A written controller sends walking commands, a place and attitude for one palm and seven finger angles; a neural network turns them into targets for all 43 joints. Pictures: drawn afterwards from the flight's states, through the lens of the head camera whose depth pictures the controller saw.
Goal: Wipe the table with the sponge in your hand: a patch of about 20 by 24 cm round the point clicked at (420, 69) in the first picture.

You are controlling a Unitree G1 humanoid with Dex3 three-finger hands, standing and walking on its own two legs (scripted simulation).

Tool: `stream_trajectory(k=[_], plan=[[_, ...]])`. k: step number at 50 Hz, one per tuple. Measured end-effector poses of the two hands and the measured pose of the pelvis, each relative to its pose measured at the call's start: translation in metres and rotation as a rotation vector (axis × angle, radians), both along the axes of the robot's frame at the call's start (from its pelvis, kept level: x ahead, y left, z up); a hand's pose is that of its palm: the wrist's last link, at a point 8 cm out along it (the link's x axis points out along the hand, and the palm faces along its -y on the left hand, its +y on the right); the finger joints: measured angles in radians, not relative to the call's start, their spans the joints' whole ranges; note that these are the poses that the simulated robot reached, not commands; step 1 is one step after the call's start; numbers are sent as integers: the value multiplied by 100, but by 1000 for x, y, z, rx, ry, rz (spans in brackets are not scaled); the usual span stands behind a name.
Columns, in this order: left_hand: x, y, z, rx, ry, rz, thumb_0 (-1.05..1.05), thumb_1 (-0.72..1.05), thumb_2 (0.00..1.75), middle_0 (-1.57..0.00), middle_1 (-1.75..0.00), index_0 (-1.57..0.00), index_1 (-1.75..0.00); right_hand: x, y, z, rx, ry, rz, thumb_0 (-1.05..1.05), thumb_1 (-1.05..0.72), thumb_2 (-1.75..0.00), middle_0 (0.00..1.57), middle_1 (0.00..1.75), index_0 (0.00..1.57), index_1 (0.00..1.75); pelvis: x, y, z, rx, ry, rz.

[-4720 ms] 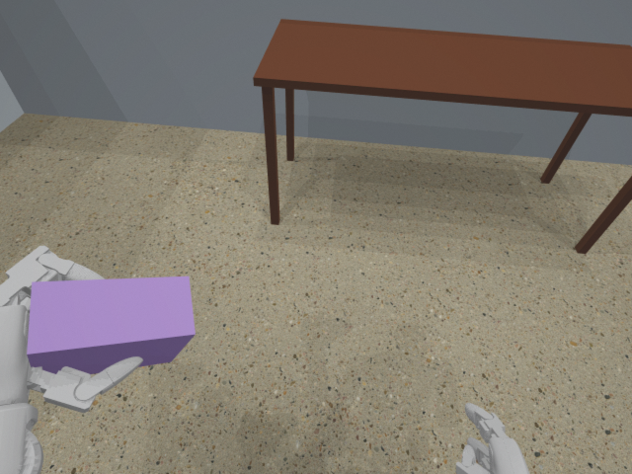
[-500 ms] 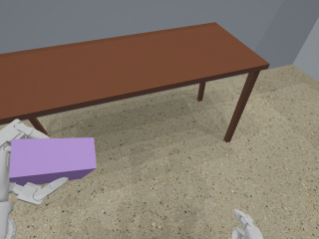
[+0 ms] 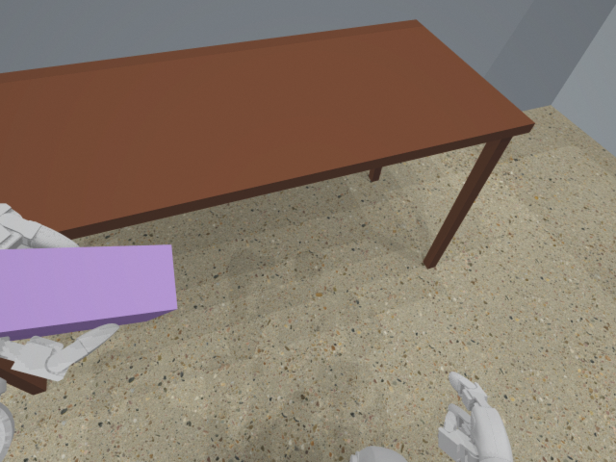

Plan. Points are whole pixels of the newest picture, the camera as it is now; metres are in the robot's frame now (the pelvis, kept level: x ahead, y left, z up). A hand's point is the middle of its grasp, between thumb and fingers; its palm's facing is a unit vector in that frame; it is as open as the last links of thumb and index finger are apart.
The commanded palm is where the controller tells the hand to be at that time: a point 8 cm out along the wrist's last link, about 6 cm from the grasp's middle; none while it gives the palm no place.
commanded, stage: take the last steps up to it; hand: left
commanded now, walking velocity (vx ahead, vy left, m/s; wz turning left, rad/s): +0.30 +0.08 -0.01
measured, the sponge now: (112, 291) +0.25 +0.21 +0.15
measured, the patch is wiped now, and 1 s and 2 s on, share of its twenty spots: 0.00 0.00 0.00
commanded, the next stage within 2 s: come to a stop and stand still in 0.82 s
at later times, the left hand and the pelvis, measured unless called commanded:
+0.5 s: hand (114, 195) +0.34 +0.23 +0.17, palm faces +0.35 -0.80 -0.49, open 10.2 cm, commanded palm +0.29 +0.28 +0.18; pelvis +0.13 +0.00 +0.00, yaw +1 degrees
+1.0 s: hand (143, 133) +0.45 +0.24 +0.17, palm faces +0.40 -0.79 -0.46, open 10.2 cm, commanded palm +0.39 +0.28 +0.18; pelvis +0.23 +0.00 +0.00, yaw +0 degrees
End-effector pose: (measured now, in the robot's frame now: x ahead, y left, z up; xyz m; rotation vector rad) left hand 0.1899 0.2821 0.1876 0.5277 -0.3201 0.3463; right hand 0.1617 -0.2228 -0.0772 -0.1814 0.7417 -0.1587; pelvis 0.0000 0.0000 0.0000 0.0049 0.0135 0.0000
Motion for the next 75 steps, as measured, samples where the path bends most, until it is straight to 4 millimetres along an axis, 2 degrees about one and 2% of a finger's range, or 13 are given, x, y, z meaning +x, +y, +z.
stream_trajectory(k=[6,13,19,24,29,35,41,47,54,59,66,71,75], plan=[[24,-20,10,40,56,-45,-1,-50,100,-71,-136,-73,-135,22,20,-9,81,16,27,1,-91,-90,20,30,20,30,31,-4,5,-7,18,-11],[57,-25,-2,45,86,29,-1,-50,100,-71,-136,-73,-135,52,-2,-41,80,113,50,1,-91,-90,20,30,20,30,66,-18,-7,11,-2,11],[85,-25,-4,9,120,30,-1,-50,100,-71,-136,-73,-135,80,-30,-23,-5,147,31,2,-91,-90,20,30,20,30,95,-15,5,34,12,19],[110,-16,3,32,92,-7,-1,-50,100,-71,-136,-73,-135,111,-36,-6,-77,120,17,2,-91,-90,20,30,20,30,124,-3,7,43,14,18],[144,7,5,62,-33,-35,-1,-50,100,-71,-136,-73,-135,150,-22,-5,-108,32,-26,1,-91,-90,20,30,20,30,155,19,-12,33,-9,-6],[182,19,4,28,-27,-22,-1,-50,100,-71,-136,-73,-135,181,22,-4,15,-12,-8,1,-91,-90,20,30,19,30,174,20,-6,15,-3,-14],[189,-8,12,50,24,-53,-1,-50,100,-71,-136,-73,-135,195,42,-15,106,-7,39,1,-91,-90,20,30,20,30,198,10,-4,8,1,-20],[207,-13,5,34,47,15,-1,-50,100,-71,-136,-73,-135,207,20,-37,91,93,57,1,-91,-90,21,30,20,30,219,-1,-7,25,-15,-4],[230,-11,0,-9,92,16,-1,-50,100,-71,-136,-73,-135,225,-15,-10,-23,90,19,2,-91,-90,20,30,20,30,237,2,6,44,-15,0],[238,-3,1,5,44,-56,-1,-50,100,-71,-137,-73,-135,243,-21,6,-107,19,-20,2,-91,-90,20,30,20,30,247,16,-2,4,-29,-13],[242,13,2,-2,11,-41,-1,-50,100,-71,-137,-73,-135,249,11,18,-46,-41,24,1,-91,-90,20,30,19,30,240,17,2,-4,-34,-27],[224,-4,6,-18,30,-51,-1,-50,100,-71,-137,-73,-135,236,28,13,41,-68,73,1,-91,-90,20,30,20,30,228,7,3,-11,-32,-32],[206,-21,4,-7,59,-42,-1,-50,101,-71,-137,-73,-135,219,23,-2,83,-46,81,1,-91,-90,20,30,20,30,214,-6,0,-21,-47,-21]])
